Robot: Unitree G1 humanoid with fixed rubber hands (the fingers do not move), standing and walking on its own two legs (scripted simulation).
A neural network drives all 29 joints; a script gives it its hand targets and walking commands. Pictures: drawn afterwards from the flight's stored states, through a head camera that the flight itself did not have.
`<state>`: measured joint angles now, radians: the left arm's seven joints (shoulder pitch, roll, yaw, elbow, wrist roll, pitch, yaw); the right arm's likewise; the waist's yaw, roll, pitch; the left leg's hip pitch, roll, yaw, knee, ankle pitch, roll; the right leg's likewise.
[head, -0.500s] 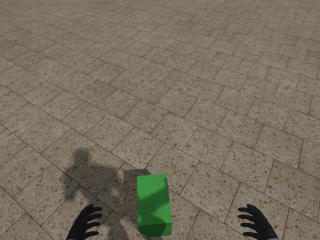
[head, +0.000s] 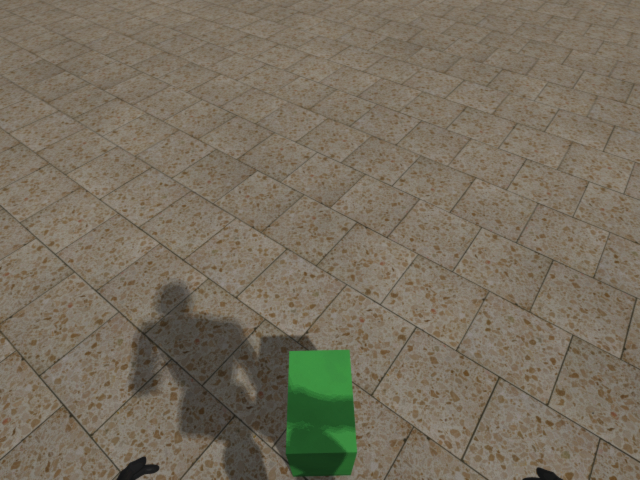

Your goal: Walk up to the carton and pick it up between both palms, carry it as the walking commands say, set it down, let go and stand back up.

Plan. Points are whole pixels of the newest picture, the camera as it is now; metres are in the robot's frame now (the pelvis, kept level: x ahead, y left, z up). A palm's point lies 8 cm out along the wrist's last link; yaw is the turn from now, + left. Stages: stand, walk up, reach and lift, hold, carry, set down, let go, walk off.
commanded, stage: stand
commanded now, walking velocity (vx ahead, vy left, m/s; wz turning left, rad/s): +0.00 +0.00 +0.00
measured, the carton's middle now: (320, 414) +0.39 +0.03 -0.63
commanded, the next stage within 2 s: none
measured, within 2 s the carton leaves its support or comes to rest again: neither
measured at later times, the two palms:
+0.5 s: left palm out of the picture +0.06 +0.29 -0.11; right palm out of the picture +0.11 -0.25 -0.10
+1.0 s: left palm out of the picture +0.04 +0.25 -0.11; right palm out of the picture +0.12 -0.25 -0.12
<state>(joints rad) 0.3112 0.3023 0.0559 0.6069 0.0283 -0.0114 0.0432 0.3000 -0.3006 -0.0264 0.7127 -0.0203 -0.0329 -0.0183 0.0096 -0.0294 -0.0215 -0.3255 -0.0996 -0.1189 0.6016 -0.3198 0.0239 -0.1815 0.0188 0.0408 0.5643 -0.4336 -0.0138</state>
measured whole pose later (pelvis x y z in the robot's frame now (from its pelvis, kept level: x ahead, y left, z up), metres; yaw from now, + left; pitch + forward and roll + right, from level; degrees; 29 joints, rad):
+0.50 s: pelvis +0.02 +0.01 -0.01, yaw +5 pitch +3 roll -1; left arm 0.35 0.29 0.02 0.70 0.02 0.04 0.07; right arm 0.33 -0.28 -0.01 0.75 -0.02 0.00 -0.04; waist 0.01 -0.01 -0.05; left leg -0.33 -0.13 -0.15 0.67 -0.38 0.06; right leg -0.19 0.01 -0.03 0.70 -0.51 0.01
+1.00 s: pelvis +0.04 -0.01 +0.01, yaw +10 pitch +1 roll +0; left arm 0.35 0.26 -0.03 0.79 0.01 0.00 0.04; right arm 0.33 -0.24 0.02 0.87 -0.02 0.01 -0.03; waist 0.01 -0.01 -0.02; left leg -0.21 -0.07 -0.15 0.52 -0.33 0.00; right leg -0.16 0.04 -0.01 0.50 -0.36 -0.05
